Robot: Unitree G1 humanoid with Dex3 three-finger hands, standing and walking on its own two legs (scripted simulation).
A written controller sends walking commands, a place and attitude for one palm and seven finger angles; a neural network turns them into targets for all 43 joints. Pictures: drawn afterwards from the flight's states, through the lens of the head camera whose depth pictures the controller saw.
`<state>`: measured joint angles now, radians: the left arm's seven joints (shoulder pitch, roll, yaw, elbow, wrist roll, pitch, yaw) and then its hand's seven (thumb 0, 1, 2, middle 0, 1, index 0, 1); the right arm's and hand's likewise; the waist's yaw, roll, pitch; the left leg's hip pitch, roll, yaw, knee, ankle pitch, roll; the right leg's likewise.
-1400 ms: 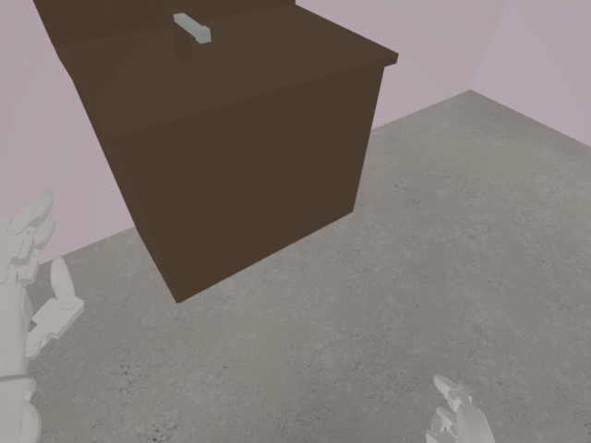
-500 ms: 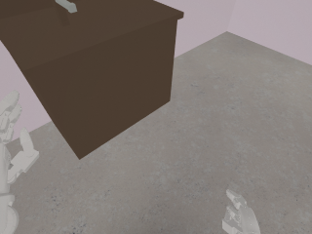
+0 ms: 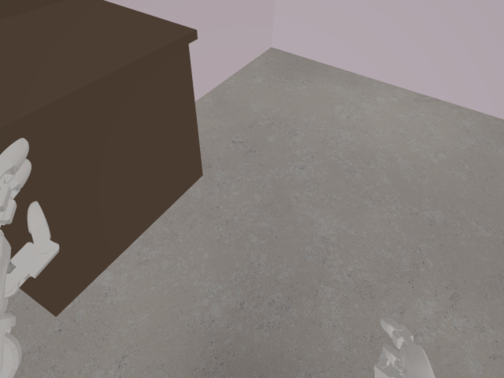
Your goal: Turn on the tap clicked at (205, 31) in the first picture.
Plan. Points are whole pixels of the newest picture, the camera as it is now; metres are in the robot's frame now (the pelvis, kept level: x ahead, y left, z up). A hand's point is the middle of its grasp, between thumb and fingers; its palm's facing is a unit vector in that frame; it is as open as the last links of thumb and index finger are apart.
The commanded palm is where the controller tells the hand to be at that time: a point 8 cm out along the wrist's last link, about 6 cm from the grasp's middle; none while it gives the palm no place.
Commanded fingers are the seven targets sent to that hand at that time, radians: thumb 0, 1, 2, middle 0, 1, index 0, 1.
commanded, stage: walk to a spot facing it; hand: left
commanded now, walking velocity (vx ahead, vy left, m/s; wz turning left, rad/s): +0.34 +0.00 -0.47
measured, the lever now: out of the picture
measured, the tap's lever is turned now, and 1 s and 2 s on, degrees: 0 0 0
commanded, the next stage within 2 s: turn to face it in 0.68 s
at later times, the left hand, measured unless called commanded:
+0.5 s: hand (220, 140) +0.41 +0.09 +0.18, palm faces +0.09 -0.85 -0.52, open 7.4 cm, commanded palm +0.36 +0.17 +0.19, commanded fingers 0.00 0.90 0.90 -0.20 -0.30 -0.20 -0.30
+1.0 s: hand (230, 87) +0.54 +0.09 +0.19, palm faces +0.24 -0.84 -0.48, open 7.4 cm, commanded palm +0.49 +0.15 +0.19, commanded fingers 0.00 0.90 0.90 -0.20 -0.30 -0.20 -0.30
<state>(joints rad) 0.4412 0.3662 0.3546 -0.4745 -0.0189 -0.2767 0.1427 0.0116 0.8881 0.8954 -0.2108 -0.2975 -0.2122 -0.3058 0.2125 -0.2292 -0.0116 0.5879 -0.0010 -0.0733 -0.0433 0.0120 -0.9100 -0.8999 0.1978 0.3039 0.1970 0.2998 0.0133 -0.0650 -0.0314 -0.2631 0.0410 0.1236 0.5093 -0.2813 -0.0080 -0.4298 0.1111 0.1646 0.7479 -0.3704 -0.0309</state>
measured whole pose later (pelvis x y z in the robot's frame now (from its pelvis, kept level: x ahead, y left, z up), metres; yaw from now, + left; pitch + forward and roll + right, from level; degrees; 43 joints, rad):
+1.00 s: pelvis +0.29 -0.10 +0.00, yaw -8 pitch +0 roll -1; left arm 0.49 0.41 0.37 -0.61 -0.02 -0.21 0.15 0.01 0.89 0.90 -0.21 -0.30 -0.21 -0.31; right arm 0.21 -0.11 0.05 0.58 0.00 -0.09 -0.04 0.01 -0.90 -0.90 0.20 0.30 0.20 0.30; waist -0.01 0.03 0.07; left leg -0.31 0.11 0.07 0.64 -0.32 -0.04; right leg -0.31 -0.05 -0.15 0.56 -0.24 0.02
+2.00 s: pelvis +0.29 -0.18 +0.01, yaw +25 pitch +1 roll +2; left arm 0.48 0.38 0.35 -0.56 -0.04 -0.16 0.17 0.01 0.89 0.89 -0.21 -0.30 -0.21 -0.31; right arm 0.20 -0.26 -0.04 0.58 -0.01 -0.05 -0.10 0.01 -0.91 -0.90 0.20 0.30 0.20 0.30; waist -0.01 -0.03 0.03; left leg -0.32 0.06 0.10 0.74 -0.45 -0.03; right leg -0.30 -0.15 -0.29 0.53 -0.24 -0.03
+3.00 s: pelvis +0.21 -0.19 +0.01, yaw +42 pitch -1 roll +0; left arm 0.41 0.35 0.34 -0.44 -0.01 -0.19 0.17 0.01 0.89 0.90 -0.21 -0.30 -0.21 -0.31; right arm 0.24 -0.15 0.01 0.63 0.01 -0.09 -0.06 0.01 -0.91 -0.90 0.20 0.30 0.20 0.30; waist 0.00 -0.04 -0.02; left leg -0.18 0.05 0.12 0.51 -0.32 0.01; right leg -0.47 -0.06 -0.10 1.04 -0.43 0.02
